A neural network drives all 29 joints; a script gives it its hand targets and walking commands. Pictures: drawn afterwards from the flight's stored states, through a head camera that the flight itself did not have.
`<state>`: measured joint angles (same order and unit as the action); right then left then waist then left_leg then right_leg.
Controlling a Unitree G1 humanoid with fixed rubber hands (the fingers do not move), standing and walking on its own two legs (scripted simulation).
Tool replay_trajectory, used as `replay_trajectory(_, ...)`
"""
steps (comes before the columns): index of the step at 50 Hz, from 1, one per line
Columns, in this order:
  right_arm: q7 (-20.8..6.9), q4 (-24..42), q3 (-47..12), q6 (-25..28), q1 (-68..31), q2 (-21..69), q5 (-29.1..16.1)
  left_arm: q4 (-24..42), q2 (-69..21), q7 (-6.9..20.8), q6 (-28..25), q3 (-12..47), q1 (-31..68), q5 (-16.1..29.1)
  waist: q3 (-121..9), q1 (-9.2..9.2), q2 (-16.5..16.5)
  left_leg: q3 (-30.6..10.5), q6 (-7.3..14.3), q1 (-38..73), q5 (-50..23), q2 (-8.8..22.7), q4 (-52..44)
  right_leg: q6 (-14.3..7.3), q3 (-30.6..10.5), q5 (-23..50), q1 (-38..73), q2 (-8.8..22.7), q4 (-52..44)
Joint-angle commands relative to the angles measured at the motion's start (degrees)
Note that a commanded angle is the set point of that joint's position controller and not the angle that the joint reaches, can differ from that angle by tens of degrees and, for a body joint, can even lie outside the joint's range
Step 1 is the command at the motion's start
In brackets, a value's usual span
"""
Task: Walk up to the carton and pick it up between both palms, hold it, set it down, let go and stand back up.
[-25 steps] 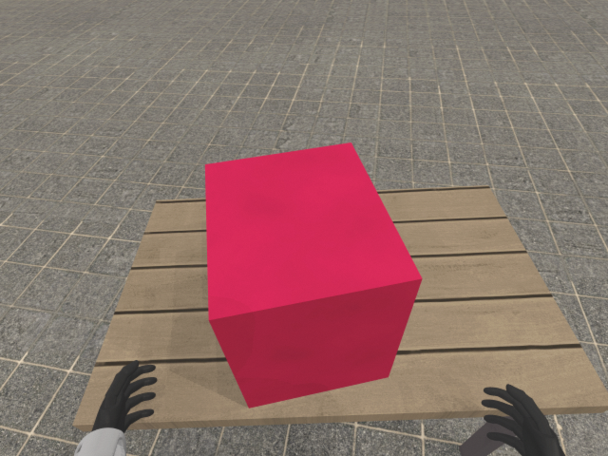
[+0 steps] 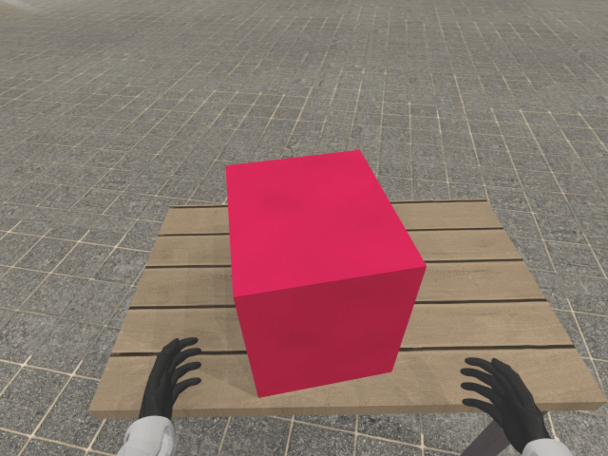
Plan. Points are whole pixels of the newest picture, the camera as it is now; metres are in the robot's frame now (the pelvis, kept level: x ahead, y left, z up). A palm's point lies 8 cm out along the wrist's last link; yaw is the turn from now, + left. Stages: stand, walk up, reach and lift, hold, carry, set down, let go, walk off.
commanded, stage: reach and lift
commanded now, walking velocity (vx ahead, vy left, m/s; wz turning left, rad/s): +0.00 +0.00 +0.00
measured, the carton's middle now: (310, 270) +0.46 +0.01 -0.03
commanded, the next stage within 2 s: none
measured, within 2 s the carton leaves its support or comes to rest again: neither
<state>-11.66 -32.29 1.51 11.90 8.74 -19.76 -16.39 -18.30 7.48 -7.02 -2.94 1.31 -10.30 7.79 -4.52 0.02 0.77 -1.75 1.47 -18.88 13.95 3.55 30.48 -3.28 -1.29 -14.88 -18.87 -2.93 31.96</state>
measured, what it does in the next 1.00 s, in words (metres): stands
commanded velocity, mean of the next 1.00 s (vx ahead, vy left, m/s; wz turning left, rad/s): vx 0.00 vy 0.00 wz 0.00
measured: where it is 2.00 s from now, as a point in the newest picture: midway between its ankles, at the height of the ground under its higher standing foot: outside the picture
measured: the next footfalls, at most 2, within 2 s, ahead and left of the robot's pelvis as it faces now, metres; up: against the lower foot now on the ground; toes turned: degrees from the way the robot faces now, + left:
none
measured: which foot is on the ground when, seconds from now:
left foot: down 0.00-1.00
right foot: down 0.00-1.00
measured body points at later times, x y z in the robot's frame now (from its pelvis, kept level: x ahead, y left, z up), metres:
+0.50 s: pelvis -0.01 +0.00 +0.00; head -0.02 -0.01 +0.45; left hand +0.25 +0.20 +0.02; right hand +0.24 -0.25 +0.01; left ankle +0.03 +0.17 -0.73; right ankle +0.02 -0.09 -0.73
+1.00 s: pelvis +0.01 +0.00 +0.00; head +0.03 -0.01 +0.45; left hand +0.29 +0.22 +0.04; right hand +0.29 -0.24 +0.02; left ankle +0.03 +0.17 -0.73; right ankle +0.02 -0.09 -0.73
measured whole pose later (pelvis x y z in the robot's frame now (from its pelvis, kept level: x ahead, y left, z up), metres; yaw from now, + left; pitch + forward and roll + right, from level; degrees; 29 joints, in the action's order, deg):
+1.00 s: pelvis +0.01 +0.00 +0.00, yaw +0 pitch +4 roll +0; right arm -7.7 -18.8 1.5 4.8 -0.2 -19.8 -17.4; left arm -10.2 6.7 -11.9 4.9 -4.2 -0.7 9.9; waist -1.8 0.0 1.9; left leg -1.8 -2.1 -19.7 13.4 3.8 29.5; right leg -2.9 -1.3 -15.1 -19.8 -2.9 31.2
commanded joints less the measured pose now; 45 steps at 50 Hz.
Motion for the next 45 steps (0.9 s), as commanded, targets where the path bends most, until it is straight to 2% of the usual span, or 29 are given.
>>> replay_trajectory(1, -1.2, 11.1, -1.3, 3.4, -7.5, -5.4, -1.8, 13.5, 0.1, -2.7, -4.1, -0.7, 5.3, -0.8, -4.3, -0.82, -2.5, -8.3, 1.0, 4.9, -3.8, 0.8, -5.2, -4.1, -1.7, -2.7, -3.5, 3.7, -9.2)
replay_trajectory(6, -1.8, 10.7, -0.1, 3.3, -10.2, -4.8, -2.3, 13.2, -1.5, -3.9, -4.1, 1.2, 7.6, -0.7, -2.6, -0.19, -1.6, -7.1, 0.4, 4.4, -2.5, 0.5, -3.2, -4.7, -1.6, -4.0, -4.7, 3.6, -8.0)
replay_trajectory(10, -2.1, 12.8, -0.1, 2.0, -14.8, -6.5, -2.8, 11.3, -0.3, -4.7, -3.2, 0.1, 13.1, 0.2, -2.2, -0.11, -3.4, -4.4, 0.1, 2.8, 1.0, -0.7, -1.8, -4.2, -1.4, -7.2, -6.1, 2.5, -8.4)
replay_trajectory(12, -2.5, 12.6, -0.3, 1.7, -19.0, -6.3, -2.7, 12.8, -0.2, -5.5, -3.2, 0.2, 16.5, 0.1, -2.9, -1.44, -2.7, -4.3, 0.0, 1.5, 2.5, -0.6, -0.4, -4.4, -1.8, -9.4, -6.9, 2.6, -7.1)
replay_trajectory(14, -2.5, 14.1, -0.3, 1.2, -17.1, -6.6, -2.8, 11.3, -0.2, -5.6, -2.7, -0.4, 14.8, 0.5, -2.9, -0.76, -4.4, -4.3, 0.8, 1.5, 3.0, -0.1, -0.3, -4.1, -2.4, -9.2, -6.0, 3.4, -8.4)
replay_trajectory(16, -2.2, 16.2, 0.5, -0.1, -20.9, -8.4, -2.3, 12.4, 0.0, -5.8, -1.4, -0.2, 18.7, 0.9, -2.9, -0.84, -3.7, -4.5, 0.4, 1.7, 2.7, 0.4, -1.5, -4.4, -2.6, -9.3, -5.8, 2.8, -7.8)
replay_trajectory(18, -2.0, 16.2, -1.4, -1.0, -19.3, -6.8, -2.2, 13.2, 0.8, -6.0, -0.8, -1.7, 19.1, 0.7, -3.4, -2.97, -3.8, -1.8, 0.3, 3.3, 3.7, -1.6, 0.5, -3.6, -2.6, -10.4, -6.3, 2.1, -8.6)
replay_trajectory(19, -2.0, 16.4, -1.0, -1.9, -21.6, -7.9, -2.3, 13.2, 0.9, -6.0, 0.5, -1.3, 21.5, 1.6, -4.2, -1.82, -4.7, -1.7, 0.3, 3.8, 3.8, -1.7, 0.0, -3.5, -2.0, -11.2, -7.5, 1.9, -8.4)
replay_trajectory(20, -2.0, 16.0, -0.3, -2.7, -21.2, -8.2, -1.9, 12.6, 1.1, -6.0, 0.9, -1.2, 21.2, 1.2, -3.4, -2.10, -4.3, -1.7, 0.9, 3.3, 3.4, -1.5, 0.6, -4.1, -2.5, -10.9, -7.3, 2.2, -9.7)
replay_trajectory(22, -1.5, 15.8, -0.7, -4.1, -20.4, -8.3, -2.1, 14.1, 1.6, -5.9, 2.6, -2.1, 21.7, 0.6, -3.5, -1.90, -2.9, -1.3, 0.2, 5.0, 1.0, -1.7, -1.4, -3.6, -2.3, -8.6, -6.5, 1.7, -10.1)
replay_trajectory(23, -1.6, 18.4, -1.5, -4.3, -22.6, -8.4, -2.4, 14.2, 1.5, -6.0, 3.3, -2.4, 23.3, 0.7, -4.7, -1.83, -3.3, -0.9, -0.3, 5.7, -0.6, -1.9, -1.1, -4.2, -3.0, -9.5, -6.8, 2.1, -10.1)
replay_trajectory(25, -0.6, 17.8, -0.9, -4.7, -19.1, -8.5, -1.2, 13.8, 0.3, -5.3, 4.7, -2.5, 18.5, -0.1, -3.0, -1.46, -4.4, -1.6, -0.9, 7.6, -3.5, -1.8, -2.5, -2.7, -2.5, -6.4, -6.4, 2.3, -12.1)
replay_trajectory(26, -0.5, 19.0, -0.4, -5.2, -21.9, -9.3, -1.7, 14.5, 0.3, -5.4, 5.2, -2.7, 21.7, -0.1, -3.9, -1.29, -1.9, -1.6, -1.2, 7.7, -4.7, -1.6, -3.8, -3.4, -2.4, -6.7, -6.1, 1.6, -10.4)
replay_trajectory(27, -0.4, 18.5, -0.8, -5.8, -20.1, -8.4, -1.8, 13.8, 0.0, -5.3, 5.9, -3.0, 20.0, -0.3, -3.9, -2.20, -1.7, -1.3, -0.9, 8.1, -6.0, -2.0, -4.1, -3.2, -1.7, -4.1, -5.1, 0.9, -11.1)
replay_trajectory(28, -0.4, 20.5, -0.3, -5.9, -20.8, -9.7, -1.4, 16.3, 1.3, -5.4, 5.9, -3.8, 21.3, -0.2, -5.1, -0.82, -1.4, -2.7, -1.5, 8.0, -6.6, -0.8, -4.8, -3.3, -2.3, -5.2, -4.8, 1.6, -9.6)
replay_trajectory(29, -0.3, 20.0, -1.0, -6.0, -21.4, -8.8, -1.3, 14.7, 1.2, -5.1, 6.4, -4.6, 21.6, -0.6, -4.5, -2.22, -1.9, -1.5, -1.6, 7.9, -6.6, -1.7, -5.2, -3.4, -2.6, -6.1, -4.7, 1.2, -11.0)
replay_trajectory(30, 0.1, 22.4, 0.0, -6.0, -21.2, -9.5, -1.3, 17.1, 1.4, -5.3, 6.5, -4.4, 20.9, -0.4, -4.6, -1.01, -1.7, -3.0, -1.8, 8.5, -7.0, -0.9, -4.8, -3.6, -4.1, -6.6, -5.4, 2.7, -12.0)
replay_trajectory(31, 0.7, 23.2, -0.8, -6.3, -21.8, -8.8, -1.1, 17.6, 0.9, -5.0, 7.0, -4.6, 21.2, -0.2, -6.4, -1.95, -1.8, -1.6, -1.3, 8.6, -11.1, -1.3, -3.3, -3.6, -3.0, 0.3, -2.2, 2.1, -10.9)
replay_trajectory(34, 1.3, 24.4, 0.0, -5.1, -18.5, -9.2, -0.9, 19.1, 2.2, -4.5, 6.5, -4.9, 19.3, 0.7, -7.5, 0.22, -2.9, 0.4, -2.5, 10.4, -13.5, -3.1, -4.2, -2.6, -4.0, 3.6, -3.8, 2.4, -10.6)
replay_trajectory(35, 1.4, 24.4, -0.2, -5.1, -21.3, -10.0, -0.1, 18.7, 2.7, -4.5, 6.1, -5.7, 21.6, 0.3, -7.1, -0.25, -2.8, 0.7, -2.6, 9.2, -14.2, -3.3, -4.1, -2.6, -4.5, 3.5, -3.6, 2.3, -10.2)
replay_trajectory(36, 1.8, 23.9, -0.4, -5.8, -20.3, -9.3, -0.7, 17.6, 2.6, -4.1, 6.7, -5.7, 20.2, 0.2, -7.9, 0.47, -1.9, 1.2, -3.0, 9.2, -17.2, -3.4, -4.1, -2.6, -3.9, 6.4, -2.3, 2.1, -8.5)
replay_trajectory(37, 2.0, 23.8, 0.2, -5.3, -19.2, -10.1, -0.4, 19.9, 2.6, -4.0, 6.1, -5.3, 19.6, 0.4, -5.9, 0.85, 0.4, -1.3, -3.3, 9.2, -19.5, -1.3, -6.2, -2.1, -3.4, 3.2, -3.0, 1.1, -8.2)
replay_trajectory(38, 1.9, 23.6, -0.5, -5.0, -21.6, -10.4, -0.4, 18.9, 3.0, -3.9, 5.7, -6.0, 21.3, 0.8, -6.9, 0.22, -1.1, -0.4, -2.8, 9.2, -19.5, -1.8, -5.1, -2.3, -2.9, 5.8, -1.8, 1.3, -8.3)
replay_trajectory(39, 2.5, 24.4, -1.0, -5.3, -21.5, -9.8, -0.2, 17.6, 3.2, -4.1, 5.6, -5.8, 21.6, 1.5, -4.8, 1.38, -3.4, 1.2, -3.1, 7.8, -16.4, -2.8, -4.2, -1.8, -2.9, 5.2, -4.2, 1.0, -9.3)
replay_trajectory(40, 3.1, 23.2, -1.9, -5.1, -20.9, -9.4, -0.7, 15.0, 4.3, -4.2, 5.4, -7.3, 19.6, 1.0, -7.0, 0.14, -5.0, 2.4, -2.7, 7.7, -19.6, -3.5, -3.4, -1.5, -3.5, 9.9, -1.9, 1.3, -9.7)
replay_trajectory(41, 3.4, 23.5, -1.4, -5.2, -24.5, -10.8, -1.0, 16.6, 5.4, -4.4, 5.6, -7.5, 22.7, 1.2, -8.3, 0.81, -4.9, 2.6, -3.0, 7.9, -18.3, -3.4, -3.2, -1.4, -3.6, 10.1, -2.3, 1.6, -9.3)
replay_trajectory(42, 3.6, 24.2, -1.2, -4.2, -24.0, -10.1, -1.1, 16.2, 4.9, -4.5, 5.1, -6.9, 20.4, 1.4, -8.5, -0.37, -4.9, 2.8, -2.9, 8.4, -20.2, -4.4, -2.3, -1.8, -4.3, 12.3, -2.6, 1.3, -9.3)
replay_trajectory(43, 3.9, 23.8, -1.2, -4.7, -22.9, -10.6, -2.1, 18.2, 5.0, -4.3, 5.4, -6.2, 21.0, 1.9, -7.3, 1.54, -4.7, 2.3, -2.8, 6.7, -15.2, -4.6, -2.8, -1.8, -5.7, 7.8, -1.4, 2.3, -9.9)
replay_trajectory(45, 4.2, 25.8, -1.2, -4.4, -27.6, -11.5, -1.4, 18.7, 6.5, -5.2, 5.2, -7.0, 24.6, 2.0, -9.7, 0.89, -2.3, 2.7, -3.5, 9.1, -23.8, -3.7, -1.8, -1.5, -3.6, 10.5, -2.9, 0.1, -6.4)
